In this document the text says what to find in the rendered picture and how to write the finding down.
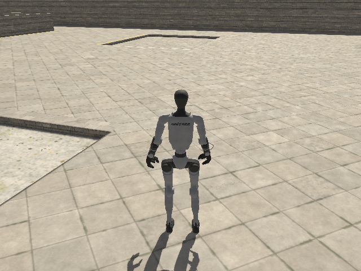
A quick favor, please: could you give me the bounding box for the robot right upper arm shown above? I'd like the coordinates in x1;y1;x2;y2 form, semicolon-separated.
193;114;207;145

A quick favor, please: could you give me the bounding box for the robot left hand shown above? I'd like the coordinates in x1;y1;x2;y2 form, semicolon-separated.
146;156;159;168

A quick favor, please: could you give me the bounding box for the robot left thigh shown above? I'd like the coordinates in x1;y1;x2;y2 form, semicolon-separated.
161;158;174;197

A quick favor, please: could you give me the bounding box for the robot right forearm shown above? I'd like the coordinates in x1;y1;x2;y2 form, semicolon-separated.
201;137;210;156

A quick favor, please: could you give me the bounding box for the robot left forearm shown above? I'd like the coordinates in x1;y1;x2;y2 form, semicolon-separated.
148;136;159;158

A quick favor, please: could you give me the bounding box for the robot left upper arm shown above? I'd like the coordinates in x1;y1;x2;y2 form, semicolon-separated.
153;114;169;145

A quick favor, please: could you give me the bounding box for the robot torso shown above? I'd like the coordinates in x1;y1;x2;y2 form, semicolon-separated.
168;112;194;169

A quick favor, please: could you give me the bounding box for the robot right hand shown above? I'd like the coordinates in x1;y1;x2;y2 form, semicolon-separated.
198;154;211;165

